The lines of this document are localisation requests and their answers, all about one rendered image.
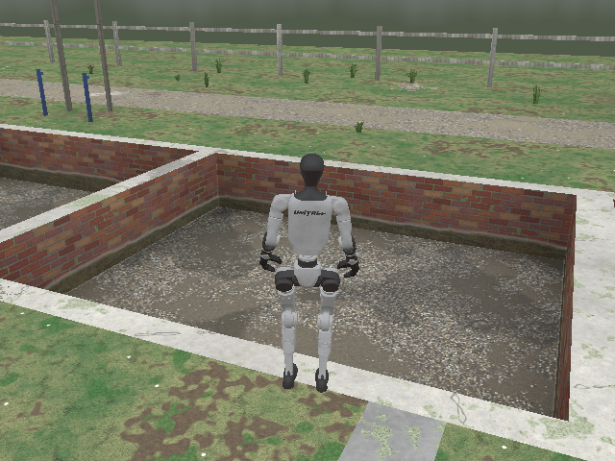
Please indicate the robot right hand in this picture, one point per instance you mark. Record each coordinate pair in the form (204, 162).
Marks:
(345, 264)

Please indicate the humanoid robot torso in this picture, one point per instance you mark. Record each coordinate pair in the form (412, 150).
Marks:
(309, 225)

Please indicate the robot right forearm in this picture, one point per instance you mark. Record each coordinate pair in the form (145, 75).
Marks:
(351, 254)

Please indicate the robot right upper arm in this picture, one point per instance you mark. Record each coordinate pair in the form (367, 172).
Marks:
(340, 206)

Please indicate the robot left forearm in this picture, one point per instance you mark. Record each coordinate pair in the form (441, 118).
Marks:
(266, 250)

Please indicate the robot left hand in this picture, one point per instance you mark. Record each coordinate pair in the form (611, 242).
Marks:
(265, 266)

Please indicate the robot left upper arm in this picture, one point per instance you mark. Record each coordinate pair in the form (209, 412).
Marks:
(279, 204)

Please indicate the robot right shin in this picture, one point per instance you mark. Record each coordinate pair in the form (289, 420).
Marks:
(324, 348)

